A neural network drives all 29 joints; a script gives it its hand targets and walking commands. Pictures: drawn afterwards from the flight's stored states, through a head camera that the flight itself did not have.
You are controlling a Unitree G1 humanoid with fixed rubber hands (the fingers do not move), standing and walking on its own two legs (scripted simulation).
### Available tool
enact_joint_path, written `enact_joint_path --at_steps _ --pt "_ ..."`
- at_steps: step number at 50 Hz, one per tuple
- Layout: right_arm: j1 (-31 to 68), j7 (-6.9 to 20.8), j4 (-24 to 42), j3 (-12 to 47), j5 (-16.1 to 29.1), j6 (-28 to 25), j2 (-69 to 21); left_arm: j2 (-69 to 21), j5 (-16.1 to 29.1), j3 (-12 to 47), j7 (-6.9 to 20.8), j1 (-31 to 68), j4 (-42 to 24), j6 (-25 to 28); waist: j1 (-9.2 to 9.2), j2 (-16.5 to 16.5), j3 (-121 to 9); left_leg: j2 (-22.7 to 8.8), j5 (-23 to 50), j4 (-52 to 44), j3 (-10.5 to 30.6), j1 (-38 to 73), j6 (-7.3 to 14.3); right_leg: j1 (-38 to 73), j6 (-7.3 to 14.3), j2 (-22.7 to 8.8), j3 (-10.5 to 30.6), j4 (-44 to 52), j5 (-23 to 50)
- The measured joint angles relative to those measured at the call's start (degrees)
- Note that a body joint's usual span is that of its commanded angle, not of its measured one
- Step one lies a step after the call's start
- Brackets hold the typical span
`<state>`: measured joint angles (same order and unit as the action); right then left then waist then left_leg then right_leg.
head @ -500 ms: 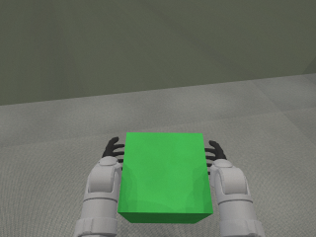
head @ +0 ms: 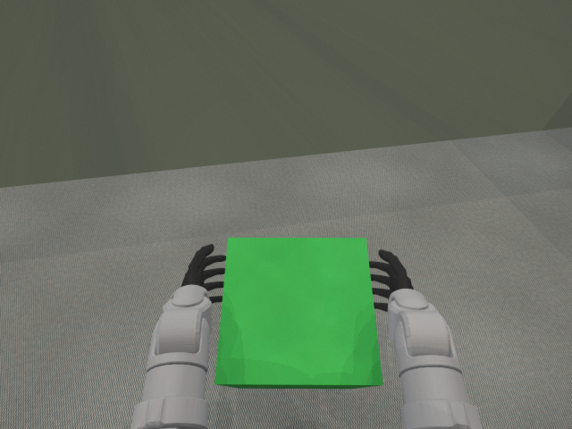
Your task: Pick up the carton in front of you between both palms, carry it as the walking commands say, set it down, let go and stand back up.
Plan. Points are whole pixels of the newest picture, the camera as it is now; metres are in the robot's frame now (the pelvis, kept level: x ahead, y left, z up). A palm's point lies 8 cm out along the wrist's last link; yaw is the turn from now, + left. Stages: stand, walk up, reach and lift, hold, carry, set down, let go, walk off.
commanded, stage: carry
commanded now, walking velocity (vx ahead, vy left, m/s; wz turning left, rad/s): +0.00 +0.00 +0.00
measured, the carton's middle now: (295, 321) +0.31 +0.00 -0.06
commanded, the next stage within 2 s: hold in 0.04 s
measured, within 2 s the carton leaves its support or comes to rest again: neither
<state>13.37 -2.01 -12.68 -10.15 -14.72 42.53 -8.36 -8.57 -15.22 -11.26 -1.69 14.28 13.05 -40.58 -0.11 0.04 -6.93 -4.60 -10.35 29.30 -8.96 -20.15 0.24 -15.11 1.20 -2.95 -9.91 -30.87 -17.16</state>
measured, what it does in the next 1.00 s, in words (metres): stands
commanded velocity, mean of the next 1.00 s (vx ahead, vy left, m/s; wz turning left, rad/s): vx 0.00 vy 0.00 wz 0.00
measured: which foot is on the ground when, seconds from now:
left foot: down 0.00-1.00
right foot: down 0.00-1.00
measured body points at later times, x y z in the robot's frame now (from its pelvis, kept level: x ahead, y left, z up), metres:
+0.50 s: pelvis -0.01 +0.02 +0.01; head -0.06 +0.03 +0.45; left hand +0.31 +0.12 +0.05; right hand +0.26 -0.18 +0.04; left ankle +0.05 +0.13 -0.73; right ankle -0.01 -0.10 -0.73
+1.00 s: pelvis +0.01 +0.03 +0.01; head -0.03 +0.04 +0.46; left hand +0.33 +0.13 +0.05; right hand +0.28 -0.17 +0.04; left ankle +0.05 +0.13 -0.73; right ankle -0.01 -0.10 -0.73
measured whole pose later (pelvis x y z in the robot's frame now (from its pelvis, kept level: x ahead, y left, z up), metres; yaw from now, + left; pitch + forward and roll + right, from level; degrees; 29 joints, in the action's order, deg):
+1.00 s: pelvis +0.01 +0.03 +0.01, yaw -10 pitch -7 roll +0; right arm 15.8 -0.1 -17.0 -13.4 -16.7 41.8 -8.9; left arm -9.1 -17.1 -13.6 -0.1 16.5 16.0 -41.1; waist 0.3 0.9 0.5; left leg 1.8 -10.6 22.1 2.0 -4.7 0.9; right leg -2.8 -0.5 0.9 4.4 -22.2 -12.6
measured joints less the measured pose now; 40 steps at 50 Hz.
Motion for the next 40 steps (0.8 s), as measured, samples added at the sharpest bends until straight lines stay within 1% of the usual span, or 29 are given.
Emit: enact_joint_path --at_steps 2,3,5,7,12,16,26,40 --pt "-0.24 -0.03 -0.01 0.18 0.0 0.32 0.05 0.06 0.04 0.19 -0.01 -0.28 -0.02 -0.33 0.01 0.01 -0.05 -0.05 0.0 0.03 0.03 0.02 -0.07 0.01 0.06 0.04 -0.01 -0.05 -0.03" --pt "-0.17 0.12 -0.07 0.1 -0.17 0.18 0.02 0.05 -0.01 0.16 0.14 -0.34 -0.3 -0.4 0.17 0.01 1.39 0.37 1.08 -0.79 0.9 1.56 -0.02 1.4 0.33 0.34 0.38 0.54 0.29" --pt "-0.34 0.58 -0.13 0.35 -0.37 -0.37 0.04 0.2 0.11 0.24 0.68 -1.03 -1.66 -0.71 0.71 0.34 4.68 1.3 1.23 -3.2 3.11 5.69 -0.16 5.12 0.52 1.21 2.13 3.08 1.57" --pt "-0.41 0.78 -0.15 0.42 -0.46 -0.68 0.06 0.37 0.26 0.61 1.12 -1.79 -2.72 -0.88 1.36 0.1 6.76 2.36 2.43 -5.4 7.2 8.93 -0.78 7.82 0.46 2.26 3.91 5.45 2.95" --pt "-0.02 1.0 -0.85 -0.79 -0.98 -0.98 0.0 0.22 -0.34 0.63 1.87 -1.04 -1.5 -0.61 0.61 0.03 9.05 3.01 1.99 -6.9 9.29 12.78 -1.61 11.33 0.27 3.37 6.56 8.02 4.72" --pt "0.74 1.69 -1.87 -1.63 -1.23 -0.84 -0.16 -0.11 -1.43 -0.73 2.07 0.49 0.48 -0.38 0.35 0.1 9.32 3.87 1.51 -6.71 10.59 14.09 -1.24 11.95 0.02 3.92 8.72 7.86 5.09" --pt "2.9 2.44 -4.95 -3.83 -2.15 -1.08 -0.66 -0.76 -3.21 -3.39 2.4 3.06 3.89 -0.05 0.15 0.9 8.44 5.43 0.75 -5.8 10.93 14.65 -0.21 11.56 -0.89 4.0 12.02 6.82 5.07" --pt "3.28 2.38 -5.49 -4.03 -2.67 -0.99 -0.76 -0.7 -2.58 -3.35 2.05 2.87 3.86 -0.29 0.32 0.77 7.61 6.39 0.1 -6.38 10.55 15.03 0.82 11.96 -1.8 3.64 13.95 7.95 4.89"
